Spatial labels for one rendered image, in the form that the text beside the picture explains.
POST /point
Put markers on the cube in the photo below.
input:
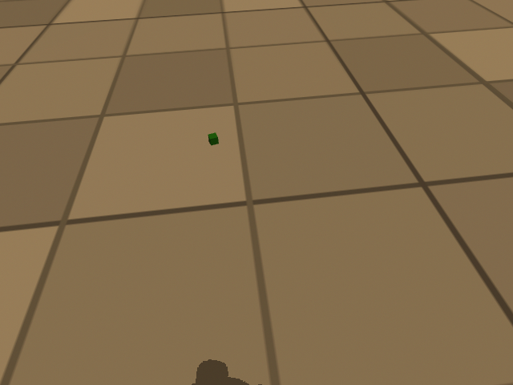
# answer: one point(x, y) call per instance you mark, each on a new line
point(213, 138)

